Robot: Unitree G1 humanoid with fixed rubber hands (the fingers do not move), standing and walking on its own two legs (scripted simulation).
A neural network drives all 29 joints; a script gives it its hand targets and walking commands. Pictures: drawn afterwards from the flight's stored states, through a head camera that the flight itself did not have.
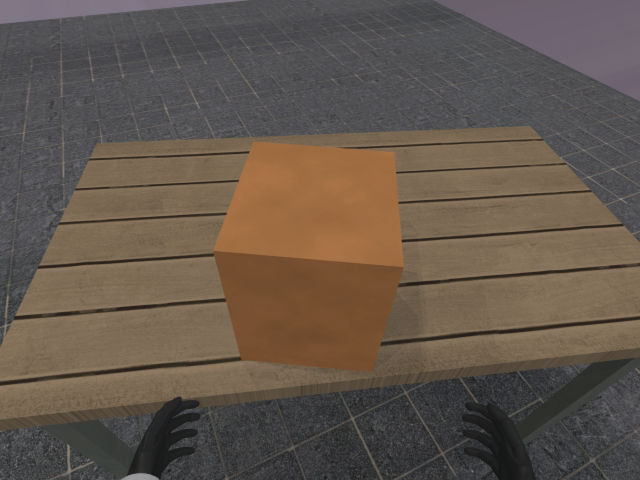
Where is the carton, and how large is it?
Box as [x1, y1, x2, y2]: [213, 141, 403, 371]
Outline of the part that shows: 253,141 213,249 241,359 371,371 403,267 393,152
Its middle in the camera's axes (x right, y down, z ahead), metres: -0.01 +0.02 +0.56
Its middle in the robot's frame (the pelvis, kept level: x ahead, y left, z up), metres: +0.40 +0.03 +0.05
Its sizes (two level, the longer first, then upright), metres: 0.210 0.200 0.250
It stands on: a table, 0.70 m high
